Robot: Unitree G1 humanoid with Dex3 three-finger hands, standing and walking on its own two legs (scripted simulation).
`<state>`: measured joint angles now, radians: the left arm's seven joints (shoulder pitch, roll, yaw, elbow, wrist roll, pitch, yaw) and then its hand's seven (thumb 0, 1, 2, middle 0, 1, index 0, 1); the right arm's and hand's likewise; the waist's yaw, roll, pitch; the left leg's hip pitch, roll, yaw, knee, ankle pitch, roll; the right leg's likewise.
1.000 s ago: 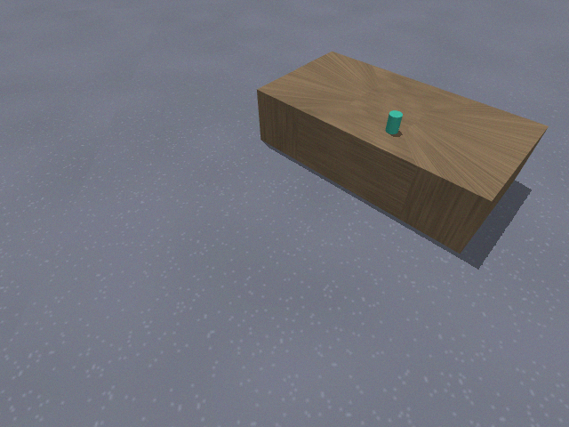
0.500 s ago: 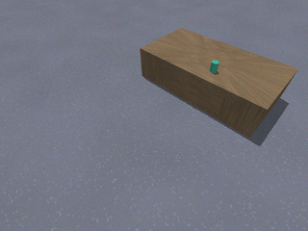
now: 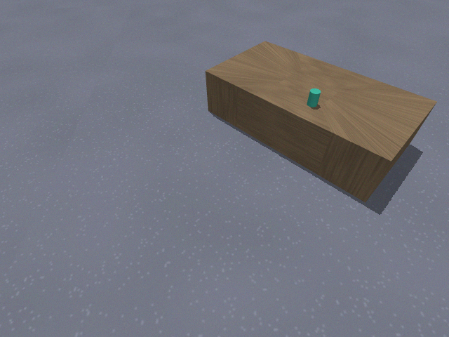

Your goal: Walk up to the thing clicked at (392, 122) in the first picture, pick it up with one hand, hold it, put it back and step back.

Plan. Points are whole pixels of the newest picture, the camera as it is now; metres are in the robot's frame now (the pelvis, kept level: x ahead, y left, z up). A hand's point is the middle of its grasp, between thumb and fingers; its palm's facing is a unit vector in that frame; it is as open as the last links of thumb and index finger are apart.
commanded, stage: stand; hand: left
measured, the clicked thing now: (313, 97) +1.40 -0.46 -0.41
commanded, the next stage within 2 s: walk up in 0.12 s
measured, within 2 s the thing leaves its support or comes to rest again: neither
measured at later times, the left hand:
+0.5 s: hand (142, 316) +0.21 +0.20 -0.15, palm faces -0.20 -0.87 -0.46, open 7.4 cm
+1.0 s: hand (194, 209) +0.49 +0.12 -0.17, palm faces -0.48 -0.79 -0.39, open 7.4 cm
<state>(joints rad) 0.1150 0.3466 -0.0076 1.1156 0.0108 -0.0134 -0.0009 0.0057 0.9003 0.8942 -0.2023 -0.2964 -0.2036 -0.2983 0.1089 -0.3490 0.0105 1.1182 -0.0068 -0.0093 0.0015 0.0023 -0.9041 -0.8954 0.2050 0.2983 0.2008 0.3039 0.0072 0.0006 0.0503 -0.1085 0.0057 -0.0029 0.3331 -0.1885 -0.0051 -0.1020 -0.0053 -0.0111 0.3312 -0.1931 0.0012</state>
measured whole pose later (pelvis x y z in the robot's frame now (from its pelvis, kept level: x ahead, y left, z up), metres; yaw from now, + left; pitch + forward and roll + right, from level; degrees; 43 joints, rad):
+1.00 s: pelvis +0.30 -0.11 -0.02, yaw -28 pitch -2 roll +0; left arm 0.32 0.45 0.05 0.87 0.00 -0.07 -0.03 0.01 0.90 0.89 -0.20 -0.30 -0.20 -0.30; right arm 0.24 -0.39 -0.07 0.80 -0.02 -0.08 0.07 0.00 -0.90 -0.90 0.21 0.30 0.20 0.30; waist -0.02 -0.04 0.07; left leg -0.34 0.08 0.13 0.62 -0.24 0.01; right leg -0.40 0.00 0.04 1.16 -0.39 -0.04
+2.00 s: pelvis +0.69 -0.21 -0.02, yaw -41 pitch -2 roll +0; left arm 0.27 0.42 0.04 0.90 0.01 -0.08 -0.03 0.01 0.90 0.89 -0.20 -0.30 -0.20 -0.30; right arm 0.40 -0.44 -0.06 0.84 -0.02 -0.02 0.07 0.00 -0.90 -0.90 0.21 0.30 0.20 0.30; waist -0.05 0.04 0.08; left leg -0.16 0.04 0.19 0.61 -0.42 0.04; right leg -0.41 -0.03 -0.07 0.62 -0.22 -0.04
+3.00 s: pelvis +0.89 -0.26 -0.02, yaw -43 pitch -2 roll +0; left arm 0.07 0.36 0.01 1.03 0.00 0.00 -0.02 0.01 0.90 0.89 -0.20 -0.30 -0.20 -0.30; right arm 0.13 -0.36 0.02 1.04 0.00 -0.04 0.00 0.00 -0.90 -0.89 0.21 0.30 0.20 0.30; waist 0.00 -0.01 0.08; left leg -0.26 0.06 0.11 0.62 -0.32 -0.01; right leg -0.32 -0.03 -0.04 0.63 -0.27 -0.01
